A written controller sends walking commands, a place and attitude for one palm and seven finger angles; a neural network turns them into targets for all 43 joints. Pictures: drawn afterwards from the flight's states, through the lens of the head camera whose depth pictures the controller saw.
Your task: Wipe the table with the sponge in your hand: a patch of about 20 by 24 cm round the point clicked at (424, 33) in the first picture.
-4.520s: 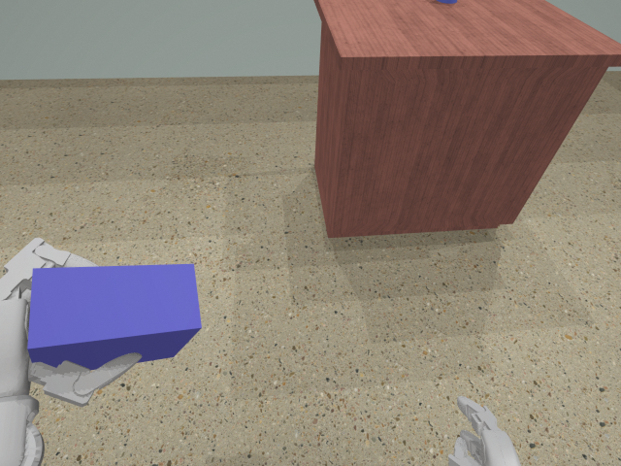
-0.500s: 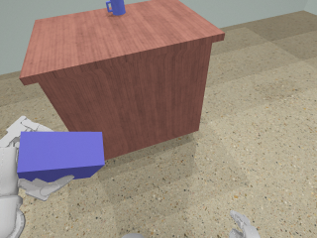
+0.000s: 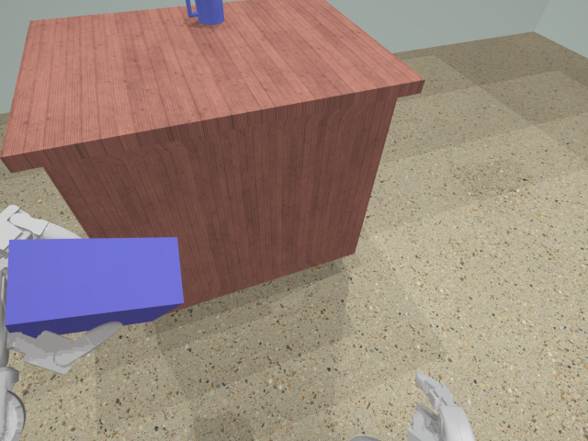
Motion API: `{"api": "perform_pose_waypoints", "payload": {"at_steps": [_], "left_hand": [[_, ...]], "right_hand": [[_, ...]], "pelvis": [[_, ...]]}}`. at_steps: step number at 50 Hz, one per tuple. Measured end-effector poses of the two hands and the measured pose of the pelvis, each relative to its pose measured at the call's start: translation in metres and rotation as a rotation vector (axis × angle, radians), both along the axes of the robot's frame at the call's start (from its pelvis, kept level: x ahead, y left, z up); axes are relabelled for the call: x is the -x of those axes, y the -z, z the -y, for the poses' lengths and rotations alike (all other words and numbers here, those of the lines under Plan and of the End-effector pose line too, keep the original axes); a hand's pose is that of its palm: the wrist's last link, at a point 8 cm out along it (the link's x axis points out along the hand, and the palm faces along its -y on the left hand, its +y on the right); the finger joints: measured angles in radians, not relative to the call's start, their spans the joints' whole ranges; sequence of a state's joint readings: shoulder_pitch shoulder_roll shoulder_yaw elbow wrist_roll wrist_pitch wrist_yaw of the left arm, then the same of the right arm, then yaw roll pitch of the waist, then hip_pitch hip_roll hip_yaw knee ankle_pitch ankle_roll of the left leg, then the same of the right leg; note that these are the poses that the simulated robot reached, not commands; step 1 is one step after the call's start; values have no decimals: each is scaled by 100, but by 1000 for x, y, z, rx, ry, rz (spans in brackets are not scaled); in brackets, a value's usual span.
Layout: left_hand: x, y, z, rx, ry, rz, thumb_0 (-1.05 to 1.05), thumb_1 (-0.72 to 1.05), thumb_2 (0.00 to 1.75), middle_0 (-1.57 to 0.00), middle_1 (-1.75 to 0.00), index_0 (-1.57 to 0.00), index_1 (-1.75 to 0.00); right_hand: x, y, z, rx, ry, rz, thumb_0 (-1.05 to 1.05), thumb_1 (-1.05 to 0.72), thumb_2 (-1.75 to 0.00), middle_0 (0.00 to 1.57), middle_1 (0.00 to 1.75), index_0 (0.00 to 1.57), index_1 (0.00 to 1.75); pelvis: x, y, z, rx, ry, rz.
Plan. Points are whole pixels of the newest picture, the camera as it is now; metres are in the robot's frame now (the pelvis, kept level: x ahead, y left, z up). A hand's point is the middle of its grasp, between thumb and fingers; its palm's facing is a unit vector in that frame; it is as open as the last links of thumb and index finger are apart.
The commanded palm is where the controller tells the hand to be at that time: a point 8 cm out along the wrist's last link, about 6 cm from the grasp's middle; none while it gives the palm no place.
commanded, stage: take the last steps up to it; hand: left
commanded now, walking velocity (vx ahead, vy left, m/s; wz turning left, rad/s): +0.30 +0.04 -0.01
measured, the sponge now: (120, 287) +0.24 +0.20 +0.15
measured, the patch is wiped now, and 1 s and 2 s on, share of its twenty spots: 0.00 0.00 0.00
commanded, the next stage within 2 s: come to a stop and stand still in 1.66 s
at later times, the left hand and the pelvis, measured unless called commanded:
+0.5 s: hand (113, 216) +0.31 +0.23 +0.17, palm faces +0.38 -0.81 -0.44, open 10.8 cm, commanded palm +0.26 +0.28 +0.18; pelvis +0.10 +0.00 +0.00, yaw +1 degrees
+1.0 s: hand (168, 160) +0.42 +0.20 +0.16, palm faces +0.40 -0.78 -0.48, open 10.8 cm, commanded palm +0.36 +0.25 +0.18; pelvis +0.20 -0.03 -0.01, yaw +0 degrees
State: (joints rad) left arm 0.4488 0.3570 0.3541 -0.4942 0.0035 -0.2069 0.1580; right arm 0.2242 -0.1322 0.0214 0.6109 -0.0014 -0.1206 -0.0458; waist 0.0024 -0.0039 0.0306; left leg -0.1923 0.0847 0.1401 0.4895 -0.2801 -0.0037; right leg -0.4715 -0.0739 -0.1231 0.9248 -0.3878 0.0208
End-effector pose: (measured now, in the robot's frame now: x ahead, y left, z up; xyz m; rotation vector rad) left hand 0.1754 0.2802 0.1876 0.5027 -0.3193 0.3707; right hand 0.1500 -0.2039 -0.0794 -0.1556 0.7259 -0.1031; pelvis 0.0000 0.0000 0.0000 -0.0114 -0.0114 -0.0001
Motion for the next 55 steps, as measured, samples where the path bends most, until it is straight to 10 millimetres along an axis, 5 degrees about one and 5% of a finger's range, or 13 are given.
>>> {"api": "perform_pose_waypoints", "payload": {"at_steps": [5, 10, 17, 22, 27, 32, 37, 41, 48, 55], "left_hand": [[-19, -4, 21, -69, 30, -49, -1, -54, 101, -62, -139, -64, -138], [-42, 4, 29, -92, -3, -61, -1, -54, 101, -62, -139, -64, -138], [-67, 12, 28, -37, -3, -132, -1, -54, 101, -62, -139, -64, -138], [-83, 3, 24, -37, 35, -80, -1, -54, 101, -62, -139, -64, -138], [-104, -2, 0, -41, 36, 43, -1, -54, 101, -62, -139, -64, -138], [-136, 1, -21, -21, -10, 49, -1, -54, 101, -62, -139, -64, -138], [-155, 0, -6, 6, 9, -2, -1, -54, 101, -62, -139, -64, -138], [-167, -5, 16, -35, 43, -44, -1, -54, 101, -62, -139, -64, -138], [-199, 2, 37, -89, -9, -62, -1, -54, 101, -62, -139, -64, -137], [-228, 11, 44, -34, -1, -141, -1, -54, 101, -62, -139, -64, -137]], "right_hand": [[-17, 20, -6, -60, -32, -39, 1, -90, -90, 20, 30, 21, 30], [-41, 45, 17, -46, -42, -101, 1, -90, -90, 20, 30, 21, 30], [-65, 19, 58, 58, 9, -118, 1, -90, -90, 20, 30, 21, 30], [-86, -1, 69, 152, 21, -98, 1, -90, -90, 20, 30, 20, 30], [-115, -6, 57, 195, 58, -38, 1, -90, -90, 20, 30, 20, 30], [-140, -5, 19, 98, 48, 0, 1, -90, -90, 20, 30, 20, 30], [-156, -1, -12, -8, -6, -2, 1, -90, -90, 20, 30, 21, 30], [-167, 11, -16, -56, -34, -28, 1, -90, -90, 20, 30, 21, 30], [-196, 45, 26, -43, -34, -99, 1, -89, -90, 21, 30, 21, 30], [-219, 21, 78, 63, 31, -123, 1, -90, -90, 20, 30, 21, 30]], "pelvis": [[-22, 5, 11, -8, 2, -1], [-38, 16, 22, -11, -16, 12], [-62, 1, 23, -41, -11, -9], [-84, -1, 14, -44, -15, -13], [-113, 12, -6, -25, -5, 6], [-131, 8, -11, -11, -1, 11], [-149, 0, -7, 1, 12, -4], [-166, 0, 3, -3, 14, -9], [-193, 16, 29, -16, -4, 8], [-219, 1, 35, -43, -4, -11]]}}
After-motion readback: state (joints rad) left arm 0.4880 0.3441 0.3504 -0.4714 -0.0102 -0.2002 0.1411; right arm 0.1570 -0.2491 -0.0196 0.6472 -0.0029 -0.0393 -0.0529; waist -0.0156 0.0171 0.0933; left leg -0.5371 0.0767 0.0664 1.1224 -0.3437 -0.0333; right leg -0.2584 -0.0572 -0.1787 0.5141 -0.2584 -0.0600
